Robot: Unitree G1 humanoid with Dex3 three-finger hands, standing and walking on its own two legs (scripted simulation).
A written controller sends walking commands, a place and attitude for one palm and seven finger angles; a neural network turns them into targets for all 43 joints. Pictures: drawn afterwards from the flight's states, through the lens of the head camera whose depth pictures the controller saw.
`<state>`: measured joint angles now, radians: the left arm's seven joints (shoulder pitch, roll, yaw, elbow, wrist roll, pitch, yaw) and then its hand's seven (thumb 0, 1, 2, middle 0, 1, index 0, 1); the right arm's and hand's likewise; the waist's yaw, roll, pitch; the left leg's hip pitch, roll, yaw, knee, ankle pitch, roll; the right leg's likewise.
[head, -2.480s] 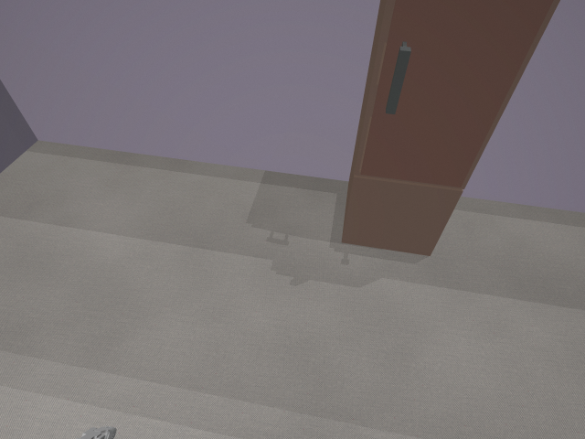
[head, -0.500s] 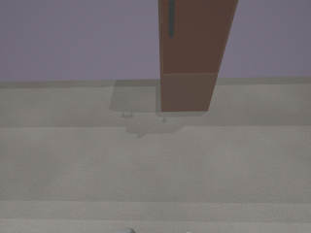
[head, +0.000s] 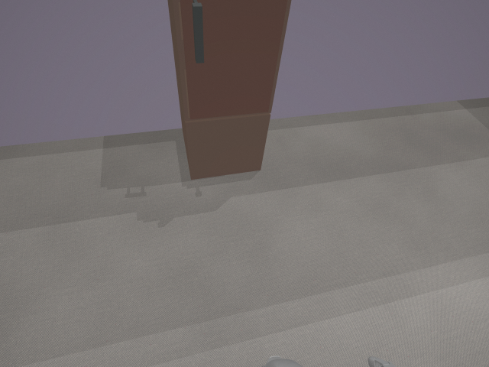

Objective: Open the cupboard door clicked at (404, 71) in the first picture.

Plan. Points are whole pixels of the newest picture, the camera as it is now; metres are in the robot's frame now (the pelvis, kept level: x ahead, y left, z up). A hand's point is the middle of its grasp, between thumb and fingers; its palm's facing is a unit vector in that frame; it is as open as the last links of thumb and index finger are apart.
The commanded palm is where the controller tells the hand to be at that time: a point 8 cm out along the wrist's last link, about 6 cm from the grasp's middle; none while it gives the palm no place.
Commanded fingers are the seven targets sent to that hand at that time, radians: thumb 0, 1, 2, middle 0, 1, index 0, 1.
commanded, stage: walk to a spot facing it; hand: left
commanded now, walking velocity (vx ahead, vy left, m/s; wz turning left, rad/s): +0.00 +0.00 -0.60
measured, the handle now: (197, 31) +1.03 +0.24 +0.03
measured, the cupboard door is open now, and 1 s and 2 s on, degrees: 0 0 0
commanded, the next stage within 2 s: none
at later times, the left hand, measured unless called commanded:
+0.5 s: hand (174, 354) +0.16 +0.13 -0.15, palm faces -0.31 -0.92 -0.23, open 7.4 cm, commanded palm none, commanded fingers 0.00 0.90 0.90 -0.20 -0.30 -0.20 -0.30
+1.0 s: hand (209, 255) +0.37 +0.10 -0.16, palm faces -0.54 -0.83 -0.16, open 7.4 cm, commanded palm none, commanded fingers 0.00 0.90 0.90 -0.20 -0.30 -0.20 -0.30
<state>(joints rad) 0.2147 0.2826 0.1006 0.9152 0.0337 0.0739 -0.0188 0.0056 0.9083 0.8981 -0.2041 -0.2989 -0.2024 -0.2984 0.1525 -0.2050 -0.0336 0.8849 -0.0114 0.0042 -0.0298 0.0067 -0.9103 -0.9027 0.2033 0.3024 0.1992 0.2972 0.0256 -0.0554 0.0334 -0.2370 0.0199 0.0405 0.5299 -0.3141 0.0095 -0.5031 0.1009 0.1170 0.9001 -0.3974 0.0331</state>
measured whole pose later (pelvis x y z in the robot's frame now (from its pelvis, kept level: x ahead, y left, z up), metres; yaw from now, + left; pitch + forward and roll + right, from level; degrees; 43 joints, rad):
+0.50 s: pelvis +0.02 -0.03 +0.00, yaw -19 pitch +0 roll -1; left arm 0.23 0.21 0.05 0.91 0.03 0.00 -0.02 0.00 0.91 0.90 -0.20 -0.30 -0.20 -0.30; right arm 0.27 -0.27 -0.07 0.96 -0.03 0.04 0.01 0.01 -0.91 -0.90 0.20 0.30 0.20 0.30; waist -0.02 0.03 0.04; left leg -0.49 0.13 0.07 1.07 -0.37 -0.07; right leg -0.21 0.03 -0.01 0.50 -0.29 -0.02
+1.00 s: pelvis +0.20 -0.02 +0.01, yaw -37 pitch +0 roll -2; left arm 0.23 0.23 0.11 0.96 0.04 0.04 -0.05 0.01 0.91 0.90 -0.20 -0.30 -0.20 -0.30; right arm 0.38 -0.13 -0.03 1.02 -0.02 -0.07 -0.03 0.01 -0.92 -0.90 0.20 0.30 0.20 0.30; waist 0.00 -0.04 0.02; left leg -0.08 0.08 0.31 0.39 -0.31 0.03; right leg -0.62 -0.07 -0.04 1.19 -0.17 0.03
